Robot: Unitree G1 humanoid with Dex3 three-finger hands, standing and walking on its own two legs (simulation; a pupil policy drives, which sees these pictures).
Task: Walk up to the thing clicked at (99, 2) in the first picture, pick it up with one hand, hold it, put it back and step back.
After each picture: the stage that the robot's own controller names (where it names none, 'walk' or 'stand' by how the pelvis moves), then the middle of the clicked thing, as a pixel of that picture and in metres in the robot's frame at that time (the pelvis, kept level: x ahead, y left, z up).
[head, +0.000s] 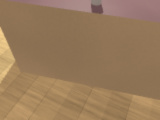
stand; out of the picture +0.96 -0.04 +0.05
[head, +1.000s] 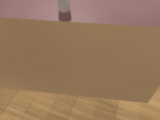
walk; out of the picture +0.85 +0.18 +0.08
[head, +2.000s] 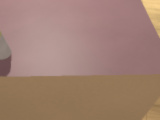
walk; out of the picture +0.49 +0.39 +0.06
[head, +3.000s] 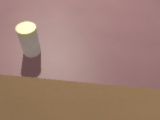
stand; (29, 40) +0.47 +0.22 +0.08
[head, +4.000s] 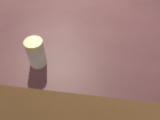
stand; (36, 52) +0.45 +0.21 +0.05
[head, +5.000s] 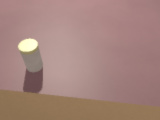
stand; (31, 56) +0.44 +0.22 +0.05
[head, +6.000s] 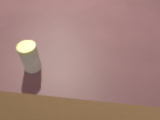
stand; (29, 57) +0.44 +0.23 +0.05
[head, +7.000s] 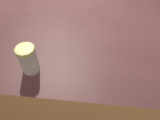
stand; (28, 59) +0.42 +0.23 +0.05
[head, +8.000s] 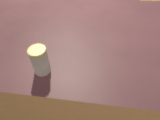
rise first; (39, 60) +0.42 +0.22 +0.05
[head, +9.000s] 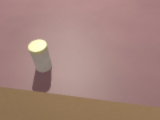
go down; (40, 56) +0.44 +0.22 +0.06
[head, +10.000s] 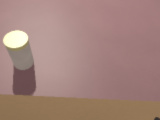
go down; (20, 51) +0.42 +0.20 +0.07
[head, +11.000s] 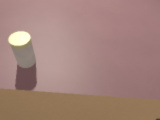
go down; (23, 50) +0.45 +0.21 +0.07
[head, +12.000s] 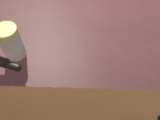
close in; (10, 42) +0.44 +0.23 +0.09
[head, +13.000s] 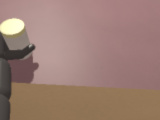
lift; (17, 40) +0.44 +0.21 +0.10
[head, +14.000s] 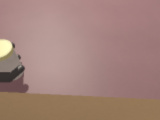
lift; (7, 61) +0.37 +0.24 +0.11
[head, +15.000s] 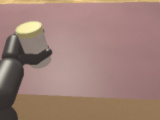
lift; (35, 45) +0.35 +0.15 +0.22
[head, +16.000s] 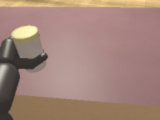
hold; (30, 49) +0.34 +0.18 +0.22
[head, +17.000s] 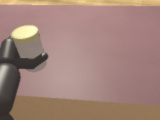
hold; (30, 49) +0.34 +0.17 +0.22
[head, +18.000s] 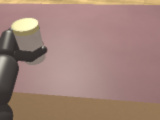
crouch; (30, 42) +0.36 +0.18 +0.23
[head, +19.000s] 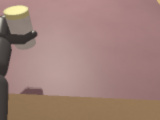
lower; (21, 28) +0.43 +0.20 +0.21
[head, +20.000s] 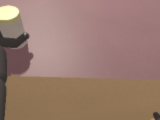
lower; (12, 28) +0.48 +0.21 +0.11
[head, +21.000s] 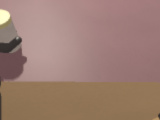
lower; (4, 32) +0.46 +0.23 +0.11
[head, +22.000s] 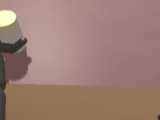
lower; (10, 33) +0.46 +0.22 +0.11
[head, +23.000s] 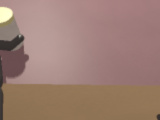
rest; (7, 30) +0.47 +0.23 +0.11
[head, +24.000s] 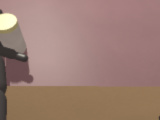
withdraw; (10, 36) +0.46 +0.21 +0.11
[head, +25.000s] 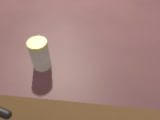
sink last; (39, 54) +0.42 +0.19 +0.09
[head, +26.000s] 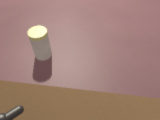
stand; (40, 43) +0.47 +0.21 +0.08
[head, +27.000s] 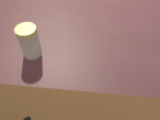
stand; (29, 41) +0.45 +0.21 +0.10
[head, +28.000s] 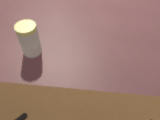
stand; (29, 39) +0.45 +0.21 +0.11
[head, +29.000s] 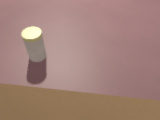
stand; (34, 45) +0.46 +0.21 +0.08
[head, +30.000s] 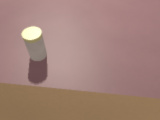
walk; (35, 44) +0.47 +0.20 +0.06
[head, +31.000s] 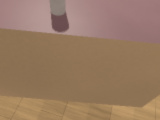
walk; out of the picture +0.66 +0.14 +0.08
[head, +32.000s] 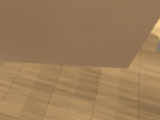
walk; out of the picture +0.99 +0.26 +0.08
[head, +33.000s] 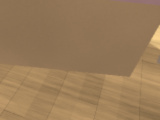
stand; out of the picture +1.09 +0.19 +0.06
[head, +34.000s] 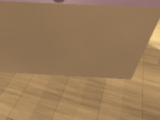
stand; out of the picture +1.08 +0.21 +0.05
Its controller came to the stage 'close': yes
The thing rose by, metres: 0.18
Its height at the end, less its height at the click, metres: +0.00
